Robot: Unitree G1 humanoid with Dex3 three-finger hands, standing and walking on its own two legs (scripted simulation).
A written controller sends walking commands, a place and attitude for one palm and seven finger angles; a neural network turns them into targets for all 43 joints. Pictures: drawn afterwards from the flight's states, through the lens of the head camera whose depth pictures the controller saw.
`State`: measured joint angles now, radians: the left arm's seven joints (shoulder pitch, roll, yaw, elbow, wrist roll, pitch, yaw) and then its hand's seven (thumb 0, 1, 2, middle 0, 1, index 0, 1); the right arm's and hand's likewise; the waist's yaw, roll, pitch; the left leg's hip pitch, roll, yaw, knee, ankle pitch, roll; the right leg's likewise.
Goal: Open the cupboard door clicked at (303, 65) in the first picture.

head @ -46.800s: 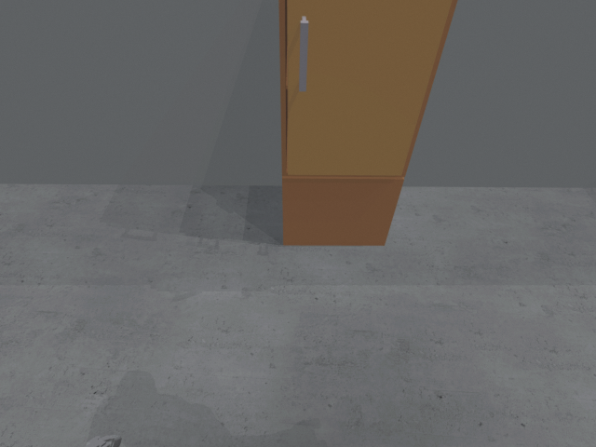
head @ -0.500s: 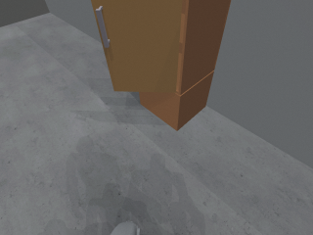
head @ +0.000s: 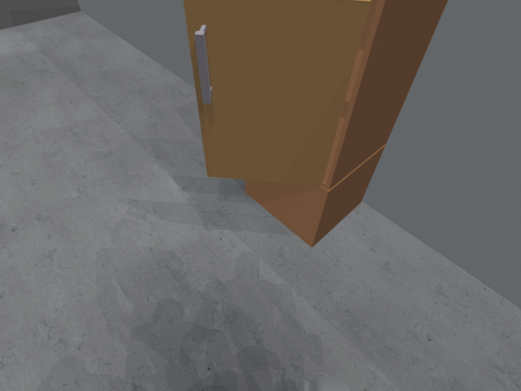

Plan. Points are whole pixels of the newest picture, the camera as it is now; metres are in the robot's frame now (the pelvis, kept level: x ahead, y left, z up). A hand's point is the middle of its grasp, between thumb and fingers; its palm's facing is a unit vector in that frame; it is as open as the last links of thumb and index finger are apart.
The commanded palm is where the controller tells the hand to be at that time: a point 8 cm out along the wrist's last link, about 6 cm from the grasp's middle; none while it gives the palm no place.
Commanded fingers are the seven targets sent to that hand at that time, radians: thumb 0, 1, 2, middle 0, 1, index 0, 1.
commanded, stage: take the last steps up to it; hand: left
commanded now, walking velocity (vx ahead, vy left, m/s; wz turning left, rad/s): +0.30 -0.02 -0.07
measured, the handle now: (205, 66) +0.81 +0.21 +0.08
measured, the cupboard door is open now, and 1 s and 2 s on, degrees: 42 42 42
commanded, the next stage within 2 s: come to a stop and stand still in 0.42 s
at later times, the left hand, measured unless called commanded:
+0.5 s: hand (195, 331) +0.25 +0.14 -0.17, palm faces +0.04 -0.98 -0.21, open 7.0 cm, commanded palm none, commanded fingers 0.00 0.90 0.90 -0.20 -0.30 -0.20 -0.30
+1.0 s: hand (179, 331) +0.25 +0.18 -0.18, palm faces -0.02 -0.97 -0.24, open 7.3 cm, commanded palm none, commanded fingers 0.00 0.90 0.90 -0.20 -0.30 -0.20 -0.30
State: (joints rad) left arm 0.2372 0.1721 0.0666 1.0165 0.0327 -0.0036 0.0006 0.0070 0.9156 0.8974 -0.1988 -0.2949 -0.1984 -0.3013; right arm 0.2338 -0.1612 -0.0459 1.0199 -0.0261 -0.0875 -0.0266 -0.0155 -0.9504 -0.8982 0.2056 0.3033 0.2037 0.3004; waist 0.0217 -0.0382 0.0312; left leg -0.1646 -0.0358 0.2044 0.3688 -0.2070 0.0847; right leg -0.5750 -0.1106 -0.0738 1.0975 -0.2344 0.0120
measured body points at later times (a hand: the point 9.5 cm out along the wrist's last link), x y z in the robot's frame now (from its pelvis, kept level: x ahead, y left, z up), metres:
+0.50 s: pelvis +0.17 -0.04 +0.00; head +0.20 -0.04 +0.45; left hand +0.25 +0.20 -0.15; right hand +0.13 -0.25 -0.16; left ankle +0.17 +0.09 -0.68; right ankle +0.18 -0.13 -0.74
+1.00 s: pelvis +0.21 -0.02 -0.01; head +0.26 -0.02 +0.44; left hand +0.25 +0.23 -0.16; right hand +0.29 -0.25 -0.16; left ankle +0.29 +0.09 -0.74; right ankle +0.17 -0.15 -0.70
